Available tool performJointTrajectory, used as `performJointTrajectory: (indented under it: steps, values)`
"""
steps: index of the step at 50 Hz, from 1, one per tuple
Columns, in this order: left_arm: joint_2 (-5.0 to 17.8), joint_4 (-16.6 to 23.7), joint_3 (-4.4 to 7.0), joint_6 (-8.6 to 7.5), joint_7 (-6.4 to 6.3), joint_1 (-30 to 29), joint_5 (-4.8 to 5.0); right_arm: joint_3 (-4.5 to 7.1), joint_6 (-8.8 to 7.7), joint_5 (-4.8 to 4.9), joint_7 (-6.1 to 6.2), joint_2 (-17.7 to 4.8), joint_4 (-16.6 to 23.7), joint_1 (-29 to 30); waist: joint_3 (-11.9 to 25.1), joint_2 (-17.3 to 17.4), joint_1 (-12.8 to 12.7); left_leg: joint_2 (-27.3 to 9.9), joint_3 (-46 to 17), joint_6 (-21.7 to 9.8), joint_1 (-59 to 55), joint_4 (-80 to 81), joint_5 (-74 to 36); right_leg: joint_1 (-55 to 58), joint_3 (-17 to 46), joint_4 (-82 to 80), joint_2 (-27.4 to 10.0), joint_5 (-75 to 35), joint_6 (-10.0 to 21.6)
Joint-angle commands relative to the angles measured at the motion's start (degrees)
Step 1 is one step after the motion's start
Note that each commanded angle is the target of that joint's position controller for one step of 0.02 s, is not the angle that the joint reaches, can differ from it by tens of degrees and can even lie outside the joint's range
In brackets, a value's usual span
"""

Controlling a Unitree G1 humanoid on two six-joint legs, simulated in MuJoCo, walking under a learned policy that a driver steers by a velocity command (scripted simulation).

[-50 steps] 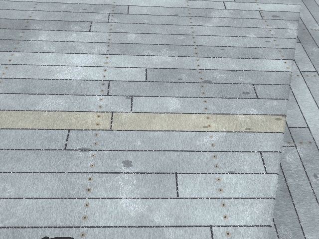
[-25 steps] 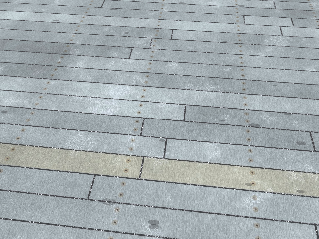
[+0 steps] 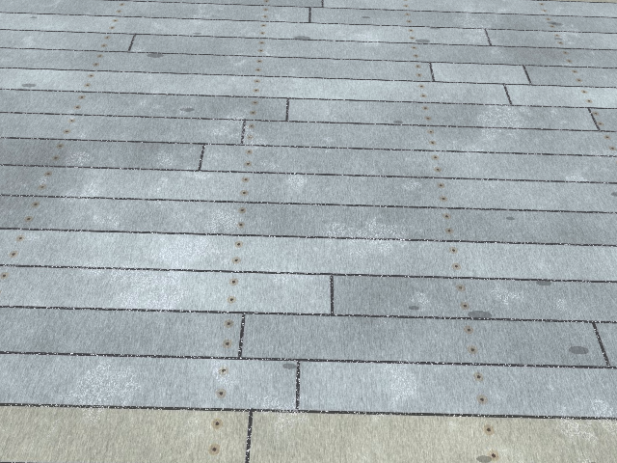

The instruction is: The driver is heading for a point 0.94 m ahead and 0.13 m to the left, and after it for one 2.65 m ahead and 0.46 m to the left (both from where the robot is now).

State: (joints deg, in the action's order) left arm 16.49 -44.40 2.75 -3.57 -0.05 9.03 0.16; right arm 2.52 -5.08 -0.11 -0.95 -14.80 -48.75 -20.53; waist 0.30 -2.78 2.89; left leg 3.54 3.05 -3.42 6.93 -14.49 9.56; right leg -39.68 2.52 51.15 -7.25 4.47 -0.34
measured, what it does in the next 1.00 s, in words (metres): walks ahead: right foot, then left foot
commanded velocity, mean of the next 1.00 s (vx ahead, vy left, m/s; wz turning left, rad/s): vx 0.50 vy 0.00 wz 0.00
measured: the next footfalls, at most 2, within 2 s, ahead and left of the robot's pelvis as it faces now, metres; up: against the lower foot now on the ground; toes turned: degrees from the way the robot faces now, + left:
right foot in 0.24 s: +0.31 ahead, -0.16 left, +0.00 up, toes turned -2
left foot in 0.78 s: +0.61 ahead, +0.08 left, +0.00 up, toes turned +2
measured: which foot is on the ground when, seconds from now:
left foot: down 0.00-0.26, up 0.28-0.76, down 0.78-1.00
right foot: up 0.00-0.22, down 0.24-0.80, up 0.82-1.00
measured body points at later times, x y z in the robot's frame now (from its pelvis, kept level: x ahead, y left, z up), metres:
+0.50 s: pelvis +0.28 -0.07 +0.00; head +0.30 -0.08 +0.45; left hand +0.32 +0.20 -0.12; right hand +0.42 -0.34 -0.12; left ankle +0.37 +0.11 -0.67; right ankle +0.27 -0.15 -0.75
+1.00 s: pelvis +0.55 +0.00 +0.00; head +0.58 +0.01 +0.45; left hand +0.67 +0.27 -0.13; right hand +0.62 -0.27 -0.12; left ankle +0.57 +0.08 -0.75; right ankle +0.59 -0.17 -0.67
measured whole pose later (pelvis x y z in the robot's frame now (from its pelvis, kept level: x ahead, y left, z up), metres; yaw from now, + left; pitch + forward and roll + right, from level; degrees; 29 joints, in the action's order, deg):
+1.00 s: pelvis +0.55 +0.00 +0.00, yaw +0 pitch +1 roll +1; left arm 16.6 -49.8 3.4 -4.0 -0.2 10.8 0.7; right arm 3.3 -5.1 -0.3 -1.4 -14.2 -48.9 -17.0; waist -1.0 -2.4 1.8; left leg 3.2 3.4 -3.3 11.6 -18.6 8.3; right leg -33.8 1.9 60.2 -6.4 14.8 1.2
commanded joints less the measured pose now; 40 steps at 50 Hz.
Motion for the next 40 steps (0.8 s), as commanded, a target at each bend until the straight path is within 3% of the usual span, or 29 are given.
performJointTrajectory:
  steps: [1,4,7,9,10,11,12,13,14,15,16,17,18,19,22,25,28,33,36,37,38,39,40]
  values:
    - [1.45,3.72,0.06,-0.90,0.43,-3.88,0.15,2.18,-0.67,0.54,0.72,-9.45,3.12,1.69,-1.94,5.78,-0.56,-14.17,-7.35,-8.59,1.02,7.57,-12.20,1.51,-0.82,-10.15,0.52,-8.35,-0.08]
    - [1.47,5.38,-0.10,-1.34,1.23,-9.20,0.62,2.45,-0.02,1.00,0.87,-10.24,1.26,-1.68,-3.37,5.78,1.54,-15.55,-7.33,-8.33,-2.94,6.63,-10.13,1.74,-1.66,-16.33,1.85,-9.52,0.39]
    - [2.25,6.94,0.05,-1.83,2.21,-11.89,0.87,2.77,0.90,1.29,1.19,-10.56,-0.17,-2.83,-4.22,6.45,1.45,-18.06,-8.18,-7.49,-8.37,3.81,-12.32,1.06,-1.26,-20.04,2.55,-5.45,2.17]
    - [3.40,6.83,0.46,-2.11,2.62,-10.35,0.76,3.09,1.43,1.39,1.44,-11.15,-0.54,-2.07,-3.00,7.30,-0.14,-18.85,-8.34,-6.43,-10.69,0.64,-18.18,4.77,-2.06,-21.76,3.69,-1.37,3.73]
    - [4.46,6.04,1.03,-2.23,2.57,-7.19,0.61,3.23,1.67,1.42,1.54,-11.64,-0.45,-1.01,-0.98,7.91,-2.18,-18.19,-7.57,-5.68,-10.91,-3.20,-26.41,10.15,-3.52,-22.68,5.27,0.07,4.71]
    - [6.29,3.79,2.20,-2.25,2.26,0.00,0.42,3.01,2.00,1.37,1.63,-11.13,-0.33,-0.05,3.36,7.28,-6.00,-15.64,-5.37,-4.34,-9.39,-11.62,-34.05,20.38,-5.35,-24.28,7.16,-0.64,6.18]
    - [9.65,1.20,3.56,-2.17,1.67,10.15,0.08,2.08,2.05,0.65,1.76,-9.05,0.55,-0.16,10.94,4.82,-9.84,-12.65,-3.05,-2.37,-0.97,-25.18,-28.38,37.06,-0.86,-21.94,2.77,-2.39,8.88]
    - [15.75,0.13,5.03,-1.77,1.29,16.65,-0.73,0.14,0.98,0.14,1.28,-3.07,2.12,-6.34,19.55,-8.15,-8.61,-3.59,-0.37,2.13,23.13,-48.26,-4.75,60.56,24.34,-23.65,-12.04,4.83,17.94]
    - [11.74,-0.38,3.91,-1.51,1.39,17.94,0.23,0.21,-0.43,0.53,0.96,-4.16,1.19,-5.43,22.83,-11.65,-9.55,-0.48,-8.38,2.39,32.68,-57.71,23.49,63.49,39.69,-32.28,-15.35,11.28,20.40]
    - [8.89,0.07,2.84,-1.47,1.28,13.79,0.52,1.59,-1.31,2.16,0.50,-9.00,2.52,-0.61,13.93,-7.47,-9.33,-4.16,-9.99,1.49,38.36,-61.84,20.93,56.96,32.33,-33.46,-13.51,14.75,17.30]
    - [7.31,0.89,2.34,-1.36,1.16,9.54,0.50,1.57,-1.62,2.37,0.51,-9.11,3.62,3.39,8.28,-3.60,-7.83,-7.37,-7.97,0.93,38.29,-59.84,15.42,48.48,24.58,-34.49,-11.43,12.15,15.32]
    - [5.62,1.16,1.82,-1.38,1.36,5.99,0.17,1.68,-1.45,1.49,0.77,-8.47,3.99,5.43,3.92,-0.56,-6.04,-9.44,-6.92,1.17,36.13,-55.97,11.25,40.24,19.30,-36.62,-9.09,7.71,14.40]
    - [3.99,1.40,1.31,-1.68,1.54,3.91,-0.48,1.98,-0.78,0.83,0.99,-7.85,3.77,4.71,2.06,-1.09,-3.90,-11.21,-7.39,1.19,32.48,-53.02,8.08,34.70,15.66,-38.76,-7.13,4.51,13.44]
    - [4.19,1.23,1.43,-1.89,1.65,3.00,-0.71,1.86,-0.08,0.86,1.00,-6.70,3.46,3.11,1.79,-3.08,-2.55,-11.75,-7.39,1.69,29.26,-51.62,6.72,31.12,13.84,-40.45,-6.52,2.15,13.89]
    - [5.53,-0.40,1.94,-2.80,1.43,3.99,-0.34,1.69,1.16,0.43,1.43,-5.17,3.83,4.04,0.20,-1.35,-1.58,-12.23,-6.55,3.32,29.72,-46.28,2.34,28.33,8.06,-43.22,-5.33,-5.30,14.75]
    - [6.59,-2.00,2.19,-2.45,0.63,6.49,-0.02,1.44,0.95,0.05,1.28,-4.30,5.57,9.70,-1.07,-0.20,-3.07,-12.03,-5.96,4.10,32.34,-35.63,-7.02,30.29,3.95,-43.81,-4.10,-9.36,13.62]
    - [7.50,-3.43,2.28,-2.02,0.12,8.96,0.39,0.87,0.40,0.42,0.60,-2.97,7.03,15.78,-2.36,-0.28,-5.35,-10.22,-4.14,3.85,29.97,-24.88,-14.46,31.22,1.05,-44.43,-2.84,-7.25,12.11]
    - [8.38,-6.53,2.61,-0.70,-0.19,13.43,1.01,0.70,-0.26,1.09,-0.89,-3.55,10.04,22.92,-4.57,-0.32,-7.55,-8.72,-4.20,2.36,31.94,-16.84,-12.49,40.19,2.17,-41.17,-6.53,-6.34,11.51]
    - [9.34,-7.22,3.07,0.12,-0.54,12.62,1.11,1.22,-0.63,1.02,-1.56,-5.25,10.33,21.23,-3.07,-1.49,-5.36,-7.09,-3.23,0.06,27.28,-14.57,-6.26,43.97,2.56,-36.37,-8.04,-15.09,10.03]
    - [9.78,-7.10,3.18,0.38,-0.62,11.39,1.14,1.89,-0.70,0.88,-1.47,-6.45,9.35,17.26,-0.60,-2.01,-2.85,-5.27,-1.49,-1.05,20.92,-13.56,-5.12,43.91,1.49,-31.69,-7.05,-24.13,9.19]
    - [8.89,-6.96,2.82,0.69,-0.66,10.73,1.00,3.20,-0.67,0.69,-1.10,-8.66,6.71,8.94,4.50,-1.03,1.14,-3.62,0.01,-2.71,9.20,-12.54,-6.18,41.55,-0.73,-22.02,-4.12,-30.31,7.79]
    - [6.59,-5.77,1.75,0.65,-0.74,10.98,0.03,4.47,-0.56,0.08,-0.51,-12.52,4.50,-1.47,12.80,3.54,4.81,-11.41,-8.42,-6.11,-8.58,-14.96,-8.47,30.85,-3.13,-5.94,-0.95,-19.48,5.76]
    - [-0.58,-5.11,-0.48,-0.60,-0.12,17.99,-0.21,5.59,-0.27,-0.11,-0.52,-17.45,3.15,-5.67,20.21,18.63,1.92,-24.78,-35.68,-15.67,-29.27,-9.87,2.57,6.85,-3.88,15.64,9.79,13.70,1.68]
